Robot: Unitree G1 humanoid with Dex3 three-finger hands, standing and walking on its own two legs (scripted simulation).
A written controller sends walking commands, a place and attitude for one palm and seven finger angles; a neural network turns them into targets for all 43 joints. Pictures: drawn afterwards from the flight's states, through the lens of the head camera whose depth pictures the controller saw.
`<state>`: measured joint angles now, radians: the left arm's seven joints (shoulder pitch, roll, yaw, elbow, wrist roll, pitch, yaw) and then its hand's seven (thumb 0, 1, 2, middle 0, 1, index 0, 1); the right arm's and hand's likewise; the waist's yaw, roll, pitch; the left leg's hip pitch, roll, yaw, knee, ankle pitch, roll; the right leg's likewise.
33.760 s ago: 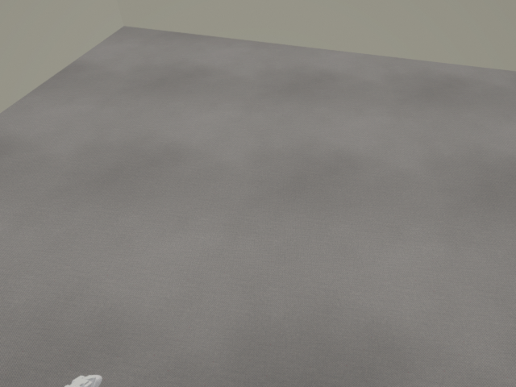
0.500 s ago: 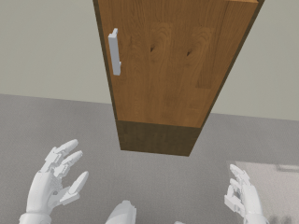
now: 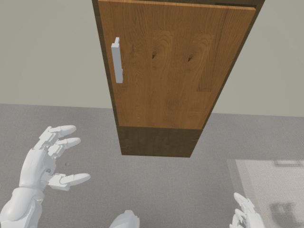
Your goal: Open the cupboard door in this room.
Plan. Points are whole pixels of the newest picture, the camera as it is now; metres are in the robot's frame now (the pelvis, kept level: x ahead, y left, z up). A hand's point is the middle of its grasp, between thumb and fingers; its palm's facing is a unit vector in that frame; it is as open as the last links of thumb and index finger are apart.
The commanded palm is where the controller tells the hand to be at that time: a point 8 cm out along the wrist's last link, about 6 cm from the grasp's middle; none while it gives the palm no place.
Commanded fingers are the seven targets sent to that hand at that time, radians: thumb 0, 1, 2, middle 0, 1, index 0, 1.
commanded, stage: raise the hand with hooked fingers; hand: left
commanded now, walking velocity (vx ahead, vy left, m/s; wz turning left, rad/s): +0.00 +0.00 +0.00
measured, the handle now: (118, 60) +0.60 +0.15 +0.10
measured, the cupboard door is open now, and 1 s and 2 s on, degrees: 0 0 0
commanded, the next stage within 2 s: move the hooked fingers beside the handle in 1.08 s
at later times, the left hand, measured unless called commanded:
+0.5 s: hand (44, 139) +0.28 +0.26 +0.11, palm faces +0.05 -1.00 -0.04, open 13.9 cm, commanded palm +0.26 +0.31 +0.12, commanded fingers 0.00 -0.50 0.30 -0.30 -1.20 -0.30 -1.20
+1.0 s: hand (52, 132) +0.30 +0.24 +0.12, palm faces +0.04 -1.00 -0.03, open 14.0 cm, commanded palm +0.27 +0.29 +0.12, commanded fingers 0.00 -0.50 0.30 -0.30 -1.20 -0.30 -1.20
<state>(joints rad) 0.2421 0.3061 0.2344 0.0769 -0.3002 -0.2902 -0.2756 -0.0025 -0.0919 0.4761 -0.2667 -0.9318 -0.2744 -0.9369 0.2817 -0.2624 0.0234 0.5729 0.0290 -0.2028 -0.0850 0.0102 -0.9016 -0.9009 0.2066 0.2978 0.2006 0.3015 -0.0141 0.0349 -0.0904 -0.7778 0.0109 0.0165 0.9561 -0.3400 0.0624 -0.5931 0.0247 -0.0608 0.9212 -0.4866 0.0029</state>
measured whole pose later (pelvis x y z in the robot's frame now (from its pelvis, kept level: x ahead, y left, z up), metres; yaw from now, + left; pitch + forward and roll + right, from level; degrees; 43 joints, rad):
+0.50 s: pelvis +0.01 -0.01 +0.02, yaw +1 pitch +5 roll -3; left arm -0.01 0.41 0.37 0.31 -0.34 -0.18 -0.43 -0.01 -0.49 0.31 -0.30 -1.19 -0.30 -1.19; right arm 0.26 -0.26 0.06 0.57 0.05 -0.20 -0.10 0.01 -0.90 -0.90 0.21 0.30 0.20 0.30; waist 0.02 0.04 -0.06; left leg -0.61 0.01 0.00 0.80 -0.28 0.05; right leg -0.42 0.03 -0.07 0.75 -0.42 -0.01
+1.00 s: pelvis +0.01 -0.03 +0.03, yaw +0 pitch +5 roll -2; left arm -0.06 0.42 0.41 0.39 -0.35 -0.19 -0.47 -0.02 -0.50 0.30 -0.30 -1.20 -0.30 -1.20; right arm 0.28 -0.28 0.04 0.58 0.05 -0.19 -0.10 0.01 -0.90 -0.90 0.21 0.30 0.20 0.30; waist 0.01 0.04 -0.06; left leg -0.59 0.02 0.01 0.78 -0.28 0.03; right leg -0.42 0.04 -0.06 0.75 -0.42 -0.03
